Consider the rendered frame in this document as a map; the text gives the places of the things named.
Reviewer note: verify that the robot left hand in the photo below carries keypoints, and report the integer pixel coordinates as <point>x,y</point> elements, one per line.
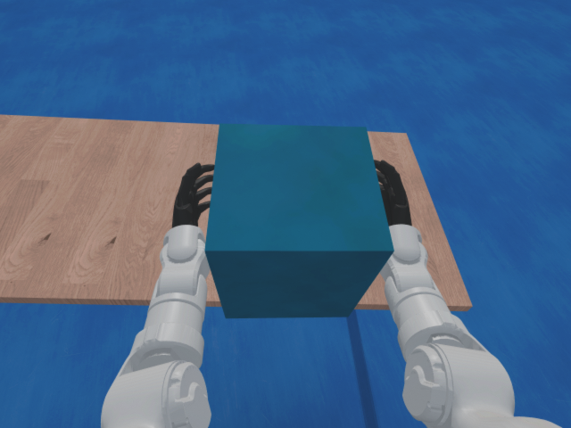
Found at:
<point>186,208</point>

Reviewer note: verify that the robot right upper arm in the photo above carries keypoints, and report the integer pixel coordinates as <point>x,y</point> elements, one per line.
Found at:
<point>453,387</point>

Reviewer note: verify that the carton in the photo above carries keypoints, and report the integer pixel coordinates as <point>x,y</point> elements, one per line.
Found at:
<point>297,224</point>

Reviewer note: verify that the right robot forearm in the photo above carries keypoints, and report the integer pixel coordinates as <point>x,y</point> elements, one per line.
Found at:
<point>418,308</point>

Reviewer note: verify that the left robot forearm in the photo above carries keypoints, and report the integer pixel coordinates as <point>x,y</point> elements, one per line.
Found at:
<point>173,327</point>

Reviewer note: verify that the table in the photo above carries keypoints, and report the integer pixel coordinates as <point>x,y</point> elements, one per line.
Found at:
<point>85,205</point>

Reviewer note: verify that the robot right hand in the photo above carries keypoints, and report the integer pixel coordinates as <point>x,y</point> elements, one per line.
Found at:
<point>395,199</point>

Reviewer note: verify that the robot left upper arm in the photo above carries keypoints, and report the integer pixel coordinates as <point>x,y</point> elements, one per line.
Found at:
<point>170,395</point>

